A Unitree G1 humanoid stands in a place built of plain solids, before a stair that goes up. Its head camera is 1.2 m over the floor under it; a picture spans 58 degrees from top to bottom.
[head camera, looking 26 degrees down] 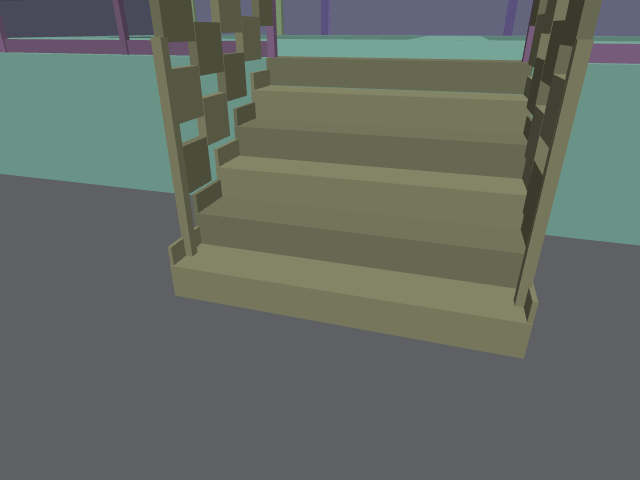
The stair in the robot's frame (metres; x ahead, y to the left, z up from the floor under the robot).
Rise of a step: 0.17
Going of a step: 0.26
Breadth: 1.62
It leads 17 degrees to the right of straight ahead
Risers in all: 6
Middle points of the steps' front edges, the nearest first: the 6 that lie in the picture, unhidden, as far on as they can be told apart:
1.59 -0.05 0.17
1.84 -0.12 0.34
2.09 -0.20 0.52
2.34 -0.27 0.69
2.59 -0.35 0.86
2.84 -0.42 1.03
